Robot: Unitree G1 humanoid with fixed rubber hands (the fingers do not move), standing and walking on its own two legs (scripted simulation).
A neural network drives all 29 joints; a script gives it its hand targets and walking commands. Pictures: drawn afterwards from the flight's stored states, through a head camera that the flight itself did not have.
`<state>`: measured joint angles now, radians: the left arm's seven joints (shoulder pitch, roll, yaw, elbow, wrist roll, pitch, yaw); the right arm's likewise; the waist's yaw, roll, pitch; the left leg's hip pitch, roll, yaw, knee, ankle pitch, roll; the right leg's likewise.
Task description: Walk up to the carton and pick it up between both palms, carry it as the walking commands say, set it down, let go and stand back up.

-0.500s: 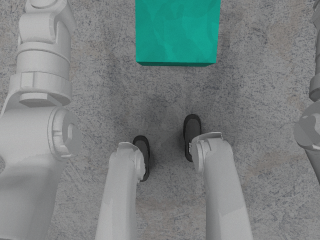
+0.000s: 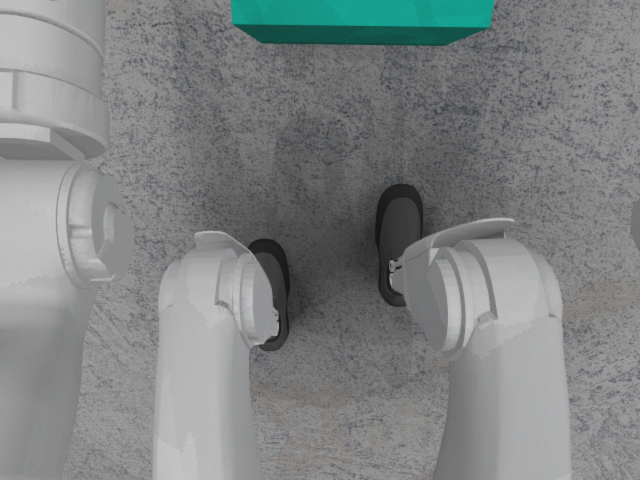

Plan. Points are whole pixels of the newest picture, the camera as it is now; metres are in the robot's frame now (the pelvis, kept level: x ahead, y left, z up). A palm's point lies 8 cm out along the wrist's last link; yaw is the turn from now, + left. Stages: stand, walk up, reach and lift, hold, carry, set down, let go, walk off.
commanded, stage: reach and lift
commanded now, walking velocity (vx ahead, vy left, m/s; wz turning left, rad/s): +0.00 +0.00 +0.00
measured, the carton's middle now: out of the picture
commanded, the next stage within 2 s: none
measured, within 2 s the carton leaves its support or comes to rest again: neither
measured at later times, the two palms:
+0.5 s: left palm out of the picture +0.59 +0.13 -0.28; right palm out of the picture +0.55 -0.28 -0.27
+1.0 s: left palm out of the picture +0.59 +0.12 -0.26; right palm out of the picture +0.56 -0.27 -0.25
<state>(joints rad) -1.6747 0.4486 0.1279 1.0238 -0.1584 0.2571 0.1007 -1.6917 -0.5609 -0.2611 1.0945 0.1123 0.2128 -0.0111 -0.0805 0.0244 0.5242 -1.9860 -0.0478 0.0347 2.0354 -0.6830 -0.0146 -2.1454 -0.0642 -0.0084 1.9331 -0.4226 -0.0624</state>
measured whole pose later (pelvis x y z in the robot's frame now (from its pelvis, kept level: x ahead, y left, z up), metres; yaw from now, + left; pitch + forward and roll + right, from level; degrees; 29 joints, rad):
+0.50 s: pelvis +0.00 +0.00 -0.08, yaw -1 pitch +36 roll +1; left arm -1.67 0.42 0.03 1.16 -0.17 0.18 0.08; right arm -1.70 -0.55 -0.25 1.34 0.17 0.11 0.01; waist -0.06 0.01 0.52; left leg -2.21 -0.05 0.01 2.31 -0.72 -0.01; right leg -2.36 -0.10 -0.04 2.17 -0.43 -0.08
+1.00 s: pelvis +0.00 +0.00 -0.08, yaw +1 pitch +35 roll +1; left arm -1.69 0.41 0.02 1.14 -0.18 0.19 0.10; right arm -1.74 -0.55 -0.21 1.34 0.21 0.10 0.01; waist -0.07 0.01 0.52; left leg -2.22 -0.05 0.02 2.30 -0.70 -0.01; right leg -2.36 -0.11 -0.03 2.17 -0.43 -0.08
